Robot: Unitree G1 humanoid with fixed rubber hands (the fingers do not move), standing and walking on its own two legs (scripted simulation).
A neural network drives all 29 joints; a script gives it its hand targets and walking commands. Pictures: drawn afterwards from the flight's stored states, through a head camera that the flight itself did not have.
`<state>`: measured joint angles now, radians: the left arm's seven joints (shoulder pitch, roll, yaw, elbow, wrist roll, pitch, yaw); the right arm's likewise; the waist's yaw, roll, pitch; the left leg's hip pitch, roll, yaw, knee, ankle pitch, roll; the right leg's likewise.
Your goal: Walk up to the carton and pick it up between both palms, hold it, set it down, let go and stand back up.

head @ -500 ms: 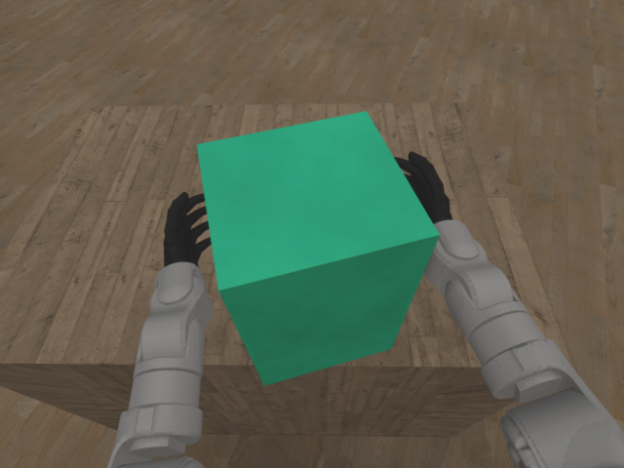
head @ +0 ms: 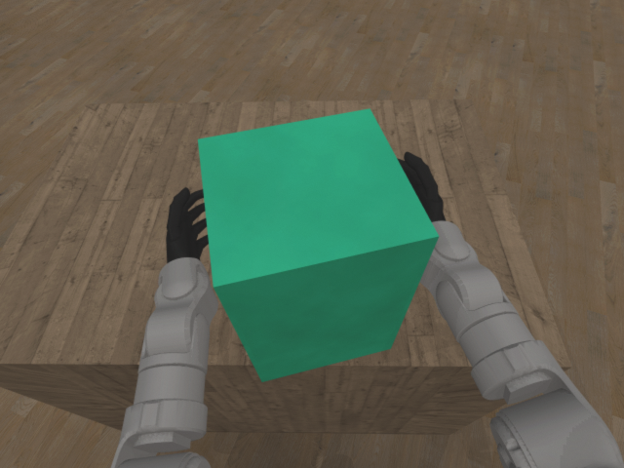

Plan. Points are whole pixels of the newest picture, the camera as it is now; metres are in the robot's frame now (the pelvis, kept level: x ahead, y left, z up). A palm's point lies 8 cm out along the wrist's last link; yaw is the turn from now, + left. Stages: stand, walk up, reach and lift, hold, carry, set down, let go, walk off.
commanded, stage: reach and lift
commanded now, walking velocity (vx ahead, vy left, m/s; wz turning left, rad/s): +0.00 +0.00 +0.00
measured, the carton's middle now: (309, 261) +0.38 +0.04 +0.04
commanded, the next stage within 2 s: none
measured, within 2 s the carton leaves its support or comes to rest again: leaves its support in 0.62 s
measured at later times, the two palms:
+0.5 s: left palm (189, 257) +0.37 +0.19 +0.07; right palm (421, 215) +0.42 -0.10 +0.09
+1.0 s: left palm (174, 261) +0.33 +0.19 +0.11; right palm (437, 232) +0.37 -0.10 +0.12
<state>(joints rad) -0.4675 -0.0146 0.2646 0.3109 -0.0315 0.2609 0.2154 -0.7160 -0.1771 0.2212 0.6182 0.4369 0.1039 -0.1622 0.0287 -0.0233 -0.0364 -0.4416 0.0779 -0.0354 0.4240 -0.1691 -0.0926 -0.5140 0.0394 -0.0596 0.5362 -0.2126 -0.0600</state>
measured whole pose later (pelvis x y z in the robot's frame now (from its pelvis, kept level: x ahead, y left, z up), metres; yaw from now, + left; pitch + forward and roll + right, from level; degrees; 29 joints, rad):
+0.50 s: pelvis +0.00 +0.00 +0.00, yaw +0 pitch +11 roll +2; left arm -0.48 -0.11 0.37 0.35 0.04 0.20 0.21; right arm -0.72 -0.13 0.16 0.64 0.30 0.10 -0.12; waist 0.03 -0.02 -0.06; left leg -0.45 0.08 -0.04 0.42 -0.17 -0.09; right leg -0.52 0.04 -0.06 0.54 -0.21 -0.06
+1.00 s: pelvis -0.02 +0.00 +0.00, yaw +0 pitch +4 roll +2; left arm -0.53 -0.12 0.47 0.53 0.15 0.07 0.15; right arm -0.69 -0.01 -0.03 0.87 0.05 -0.11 -0.05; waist 0.03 -0.01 -0.10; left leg -0.33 0.08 -0.04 0.42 -0.16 -0.10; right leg -0.41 0.04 -0.06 0.54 -0.20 -0.07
